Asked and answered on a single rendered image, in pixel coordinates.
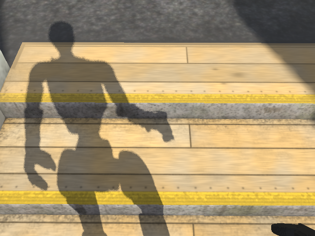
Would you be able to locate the robot right hand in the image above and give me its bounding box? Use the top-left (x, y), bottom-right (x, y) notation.
top-left (271, 223), bottom-right (315, 236)

